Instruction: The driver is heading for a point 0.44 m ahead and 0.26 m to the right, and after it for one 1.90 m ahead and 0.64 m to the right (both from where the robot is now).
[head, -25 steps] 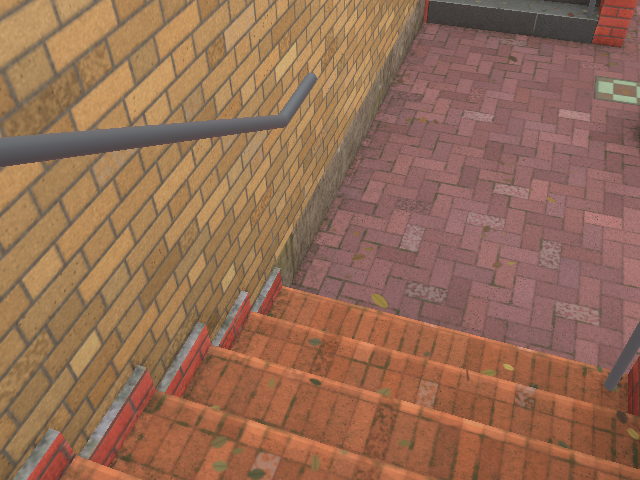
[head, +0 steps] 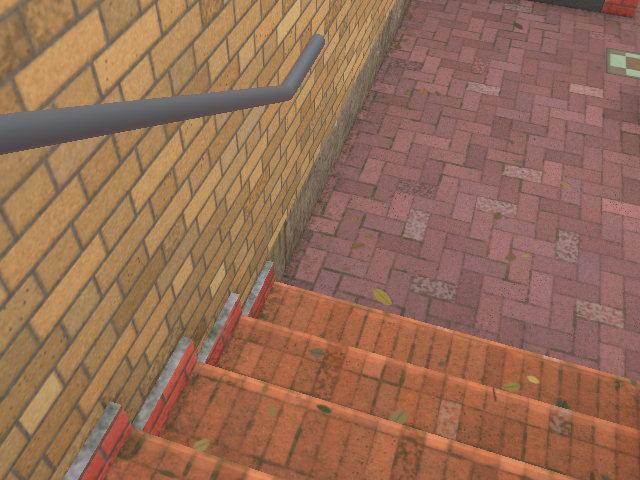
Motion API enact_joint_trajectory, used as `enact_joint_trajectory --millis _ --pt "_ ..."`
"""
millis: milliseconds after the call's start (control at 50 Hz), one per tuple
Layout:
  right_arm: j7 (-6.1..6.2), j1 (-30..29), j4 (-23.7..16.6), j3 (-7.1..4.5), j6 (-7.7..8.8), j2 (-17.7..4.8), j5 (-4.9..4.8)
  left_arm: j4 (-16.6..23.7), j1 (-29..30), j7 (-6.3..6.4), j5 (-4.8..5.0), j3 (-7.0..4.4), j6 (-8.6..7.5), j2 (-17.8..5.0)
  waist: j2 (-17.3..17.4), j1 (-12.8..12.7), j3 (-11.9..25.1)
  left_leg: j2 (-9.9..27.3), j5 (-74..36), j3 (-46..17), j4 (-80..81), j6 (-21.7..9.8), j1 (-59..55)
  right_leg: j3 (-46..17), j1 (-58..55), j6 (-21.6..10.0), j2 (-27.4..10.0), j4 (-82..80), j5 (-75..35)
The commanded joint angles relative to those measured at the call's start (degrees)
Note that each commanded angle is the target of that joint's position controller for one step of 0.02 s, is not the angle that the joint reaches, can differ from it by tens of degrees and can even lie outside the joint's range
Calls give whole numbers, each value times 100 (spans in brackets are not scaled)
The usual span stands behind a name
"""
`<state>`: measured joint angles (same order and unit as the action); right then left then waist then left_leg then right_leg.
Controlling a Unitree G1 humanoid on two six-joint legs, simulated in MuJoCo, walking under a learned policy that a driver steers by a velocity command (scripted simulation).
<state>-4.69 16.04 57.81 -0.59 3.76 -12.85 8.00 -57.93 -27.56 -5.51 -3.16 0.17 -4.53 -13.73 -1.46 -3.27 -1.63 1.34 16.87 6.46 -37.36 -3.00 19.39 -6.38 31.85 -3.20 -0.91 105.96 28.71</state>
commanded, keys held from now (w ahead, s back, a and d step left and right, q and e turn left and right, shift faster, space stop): w+e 0.72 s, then w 0.28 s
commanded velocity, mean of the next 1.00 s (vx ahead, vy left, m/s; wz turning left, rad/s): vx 0.50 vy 0.00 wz -0.47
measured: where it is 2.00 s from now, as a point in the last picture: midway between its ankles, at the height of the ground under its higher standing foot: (444, 374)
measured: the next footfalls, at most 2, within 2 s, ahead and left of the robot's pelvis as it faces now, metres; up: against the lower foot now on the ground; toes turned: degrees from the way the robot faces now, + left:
right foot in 0.48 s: +0.35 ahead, -0.19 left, -0.18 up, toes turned -22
left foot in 0.88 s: +0.68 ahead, -0.05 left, -0.36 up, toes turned -25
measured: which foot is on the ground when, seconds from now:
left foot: down 0.00-0.48, up 0.50-0.86, down 0.88-1.00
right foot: up 0.00-0.46, down 0.48-0.90, up 0.92-1.00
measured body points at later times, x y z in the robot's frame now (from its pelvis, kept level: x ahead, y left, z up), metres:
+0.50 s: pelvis +0.28 -0.07 -0.13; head +0.29 -0.08 +0.32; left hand +0.50 +0.10 -0.25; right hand +0.06 -0.19 -0.27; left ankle +0.06 +0.11 -0.67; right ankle +0.32 -0.17 -0.89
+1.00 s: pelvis +0.59 -0.10 -0.36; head +0.59 -0.10 +0.09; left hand +0.69 +0.13 -0.51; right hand +0.48 -0.34 -0.50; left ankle +0.65 -0.03 -1.08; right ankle +0.45 -0.19 -0.80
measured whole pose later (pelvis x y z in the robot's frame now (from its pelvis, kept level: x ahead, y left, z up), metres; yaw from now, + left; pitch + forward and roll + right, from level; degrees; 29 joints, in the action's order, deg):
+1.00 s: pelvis +0.59 -0.10 -0.36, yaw -29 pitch +0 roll -1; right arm -5.6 19.7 55.9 -1.4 3.8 -16.3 5.2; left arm -54.7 -25.6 -5.6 -2.5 0.2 -3.7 -14.1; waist 0.7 -0.7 1.7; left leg -0.1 18.6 4.2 -38.0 -3.3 20.1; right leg -5.6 41.6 -0.5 2.3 117.5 35.1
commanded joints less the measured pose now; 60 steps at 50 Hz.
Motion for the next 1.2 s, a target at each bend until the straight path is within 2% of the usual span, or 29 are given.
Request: enact_joint_trajectory --millis 20,60,140,180,280,420,480,500,520,540,560,620,640,680,700,740,800,860,880,900,920,940,960,980,1040,1080,1120,1160,1200 --pt "210 470 -104 248 276 193 45 573 488 287 -240 92 -96 -28 243 -72 -792 2178 -1749 -2079 2025 -1309 578 -422 1759 -221 -1150 -2792 -2293" --pt "418 808 7 233 500 58 -372 499 228 266 -292 32 51 -187 553 44 -452 1979 -1377 -1652 2415 -1424 719 -144 1129 -34 -923 -4182 -2944" --pt "558 1312 334 226 587 172 60 640 666 -4 -355 151 -10 5 157 324 -128 1676 -1698 -907 1168 -1041 -801 -579 2282 -146 -995 -5184 -4745" --pt "679 1953 586 390 551 468 17 638 902 116 -113 154 -40 -16 21 496 -189 1656 -1184 -697 583 -910 -1150 -605 2489 -15 -1014 -6437 -6326" --pt "488 2201 623 500 482 379 82 1128 2136 15 -185 91 134 -105 341 587 -634 1381 -598 -102 571 -643 409 472 272 -149 -660 -6390 -5751" --pt "760 2948 921 98 67 -240 -162 1006 3184 78 -364 29 131 -103 435 1257 -997 1721 -1955 -389 -655 -304 -1789 925 189 -66 -488 -8829 -4152" --pt "258 2191 803 76 -91 -496 42 -538 -692 191 -324 -521 -102 -1005 -401 -449 187 858 -1348 408 -4201 195 396 1597 -4823 -441 -245 -9229 -6133" --pt "-133 2750 829 122 -142 140 -63 -1015 -2273 173 -337 -645 -12 -1511 -1487 -555 1935 86 3006 428 -7326 647 2364 402 -8104 -1567 -1167 -6932 -9009" --pt "-345 1847 140 121 -23 2 -208 -1088 -2556 256 -237 -824 53 -1814 -1071 -956 2673 128 3310 -160 -8244 616 3517 -457 -8996 -1944 -1655 -6526 -9226" --pt "-295 60 -634 19 205 -395 -445 -983 -2499 341 -300 -768 31 -1529 -690 -1434 1642 215 3626 -330 -8293 641 4894 -839 -8305 -1990 -1776 -7022 -7795" --pt "-53 -733 -1097 -100 404 -637 -605 -708 -1475 292 -173 -603 -85 -1031 -138 -1027 988 303 3171 -535 -7332 534 4973 -941 -6799 -1895 -1745 -7375 -5842" --pt "385 87 -940 85 301 -25 -304 132 856 200 -299 -31 -184 176 549 540 -801 1163 367 -1635 -3699 -156 2904 -986 -1201 -1743 -1867 -8329 -3304" --pt "380 519 -608 77 176 111 -202 412 1277 199 -53 22 -232 136 413 695 -864 1012 -905 -1264 -2279 -91 1507 -451 419 -1736 -1354 -8629 -3048" --pt "112 1170 -552 164 60 129 -208 459 1209 176 -220 -81 -283 -357 -292 938 -372 357 -2285 -517 -3033 18 -349 -13 2033 -1427 -471 -7688 -2196" --pt "39 1037 -591 183 95 30 -95 439 805 263 -309 54 -368 -52 70 653 -248 563 -3649 -1226 -2328 144 462 -321 1536 -1362 -438 -7048 -1537" --pt "82 291 -784 246 115 -229 -279 398 230 443 -265 36 -449 -172 480 114 -208 664 -5314 -1271 -76 313 550 -149 851 -948 -168 -6184 -464" --pt "109 -582 -1138 200 -57 -525 -223 514 -118 374 -279 25 -295 -546 -40 114 -541 486 -4422 -772 655 456 -264 -751 1031 -868 -306 -5645 548" --pt "33 181 -813 4 -30 -916 -274 434 -244 217 -263 5 -65 -785 157 437 -482 454 -3922 -771 1674 124 -1365 -1302 253 -647 -525 -4462 -165" --pt "116 1382 -458 -285 39 -1398 -389 440 -31 42 -305 -62 18 -1079 339 1086 -170 451 -3717 -584 1963 -143 -2357 -1105 95 -298 -354 -3244 -967" --pt "60 2746 112 -494 111 -1846 -392 -28 -1044 -213 -363 4 -22 -460 1374 1187 1165 1152 -6190 -1121 355 -1235 -4531 -595 1050 307 436 -441 -191" --pt "-83 2428 -78 -510 96 -2158 -398 -32 -2177 -310 -45 -46 -26 32 1976 460 2168 1916 -8008 -1948 -681 -1906 -5794 231 2734 418 805 1891 1851" --pt "-132 2467 -91 -501 -1 -1983 -212 410 -1087 -289 170 -149 -7 -527 1390 978 1602 2070 -7196 -2577 -169 -1842 -5148 431 3865 455 662 2601 1874" --pt "-156 2150 -92 -418 -9 -1695 -334 833 -167 -125 230 -169 -32 -620 1121 1037 972 2337 -4958 -3038 311 -1909 -4327 350 4787 391 496 2407 1313" --pt "-143 1779 -71 -205 -20 -1001 -318 1016 340 65 207 -101 -38 -526 590 835 206 2485 -1872 -3689 963 -1847 -2866 -131 5010 168 -3 1795 64" --pt "109 725 -67 189 239 139 -100 918 167 159 -185 227 47 345 -15 -81 -813 1591 -806 -2386 1741 -1228 379 -572 3292 -319 -858 -1599 -2691" --pt "269 681 -59 233 523 155 -427 771 524 16 -241 67 98 -139 168 282 -532 1022 102 -1681 1963 -1337 1422 102 1911 -257 -701 -4017 -4259" --pt "169 1371 332 141 542 -468 -350 850 1006 -104 -232 34 147 -193 726 378 -345 981 -68 -1769 1686 -1409 1519 437 1650 -105 -509 -3529 -4116" --pt "146 1443 319 82 522 -786 -138 928 1121 -106 -301 52 81 -178 143 203 -34 1069 -1914 -1720 1002 -1314 1037 431 1496 18 -339 -3431 -3955" --pt "399 2652 879 163 472 -311 -165 1134 1966 66 -290 146 55 -152 228 902 -173 1572 -1806 -2638 255 -1438 -2392 -464 4742 300 -732 -4679 -4158"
